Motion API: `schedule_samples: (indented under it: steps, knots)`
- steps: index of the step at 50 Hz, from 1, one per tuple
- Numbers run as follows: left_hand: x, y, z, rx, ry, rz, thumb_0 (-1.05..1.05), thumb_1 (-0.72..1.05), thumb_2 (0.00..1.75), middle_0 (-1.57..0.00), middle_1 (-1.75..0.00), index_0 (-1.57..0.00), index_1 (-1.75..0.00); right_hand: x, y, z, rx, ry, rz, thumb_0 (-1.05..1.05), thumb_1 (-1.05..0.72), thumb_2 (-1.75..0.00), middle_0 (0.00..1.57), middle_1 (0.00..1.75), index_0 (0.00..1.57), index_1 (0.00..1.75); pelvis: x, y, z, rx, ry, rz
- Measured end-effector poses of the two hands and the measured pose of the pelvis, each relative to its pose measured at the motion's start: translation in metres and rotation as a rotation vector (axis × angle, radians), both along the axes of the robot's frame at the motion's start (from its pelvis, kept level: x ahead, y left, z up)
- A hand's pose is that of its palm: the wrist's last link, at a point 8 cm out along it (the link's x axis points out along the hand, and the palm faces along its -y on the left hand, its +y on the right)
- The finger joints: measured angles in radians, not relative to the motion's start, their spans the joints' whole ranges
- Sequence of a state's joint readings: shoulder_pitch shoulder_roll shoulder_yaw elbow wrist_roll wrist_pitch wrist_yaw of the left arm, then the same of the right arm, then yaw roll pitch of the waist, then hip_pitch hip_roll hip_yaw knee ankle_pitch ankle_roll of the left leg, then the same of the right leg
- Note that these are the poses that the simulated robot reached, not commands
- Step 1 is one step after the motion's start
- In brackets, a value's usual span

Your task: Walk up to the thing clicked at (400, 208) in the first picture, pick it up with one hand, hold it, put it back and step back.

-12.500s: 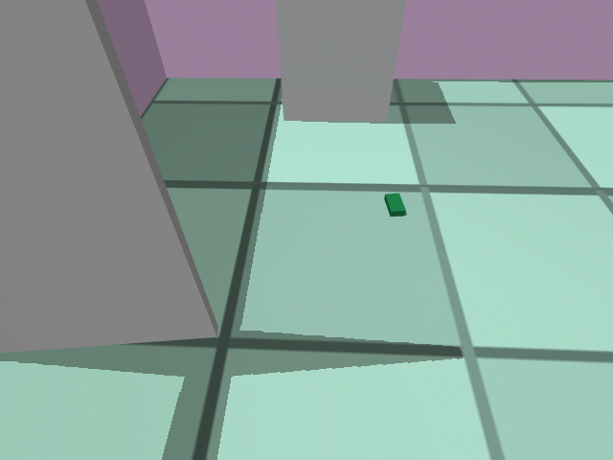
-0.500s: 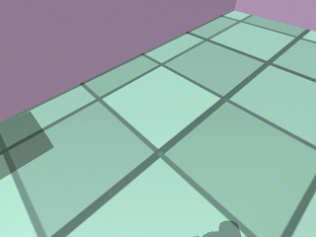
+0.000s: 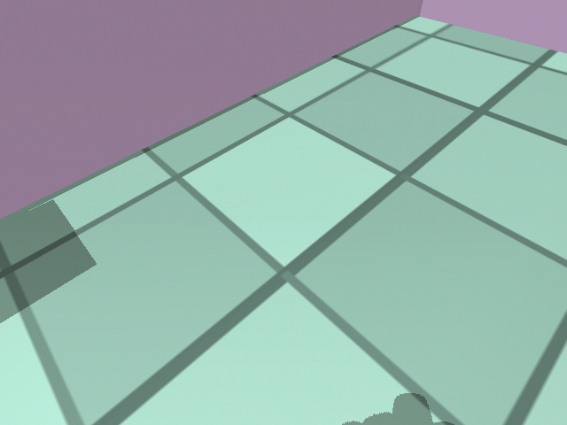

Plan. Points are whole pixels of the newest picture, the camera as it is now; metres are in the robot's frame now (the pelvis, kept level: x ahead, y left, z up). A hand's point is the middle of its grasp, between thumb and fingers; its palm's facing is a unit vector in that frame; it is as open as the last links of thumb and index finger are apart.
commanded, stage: stand
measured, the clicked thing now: out of the picture +0.02 +0.70 -0.76
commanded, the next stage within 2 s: walk up in 0.40 s
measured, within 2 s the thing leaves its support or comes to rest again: neither
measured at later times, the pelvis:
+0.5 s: pelvis +0.01 +0.00 +0.00, yaw +2 degrees
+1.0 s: pelvis +0.14 +0.08 +0.00, yaw -2 degrees
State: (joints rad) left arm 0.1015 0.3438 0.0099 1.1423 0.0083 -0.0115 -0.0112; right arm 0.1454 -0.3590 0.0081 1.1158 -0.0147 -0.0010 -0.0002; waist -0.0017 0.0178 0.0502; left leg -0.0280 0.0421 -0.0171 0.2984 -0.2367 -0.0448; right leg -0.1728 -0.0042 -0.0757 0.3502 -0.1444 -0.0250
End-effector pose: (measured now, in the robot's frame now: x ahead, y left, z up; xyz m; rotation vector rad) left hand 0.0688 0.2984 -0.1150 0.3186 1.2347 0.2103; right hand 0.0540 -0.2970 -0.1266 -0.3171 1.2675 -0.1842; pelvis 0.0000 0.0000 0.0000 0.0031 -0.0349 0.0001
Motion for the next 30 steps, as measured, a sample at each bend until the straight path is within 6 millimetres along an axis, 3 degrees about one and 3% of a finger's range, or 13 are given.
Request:
schedule_samples:
  steps: [22,26,30]
  knots:
    - [0.006,0.001,0.003,-0.010,-0.029,0.001,0.01,0.90,0.90,-0.21,-0.30,-0.21,-0.30,0.007,-0.002,0.001,0.010,-0.026,0.005,0.01,-0.90,-0.90,0.20,0.30,0.21,0.30,0.003,-0.001,-0.001,-0.002,0.001,0.005]
    - [0.000,0.016,0.007,-0.015,-0.081,0.035,0.01,0.90,0.90,-0.21,-0.30,-0.21,-0.30,0.015,-0.008,0.010,-0.011,-0.017,0.044,0.01,-0.90,-0.90,0.20,0.30,0.21,0.30,0.007,0.004,0.000,-0.001,0.010,0.039]
    - [-0.017,0.041,0.011,0.003,-0.061,0.063,0.01,0.90,0.90,-0.21,-0.30,-0.21,-0.30,0.039,-0.009,0.024,-0.042,-0.040,0.080,0.01,-0.90,-0.90,0.20,0.30,0.21,0.30,0.014,0.018,0.002,-0.007,-0.003,0.036]
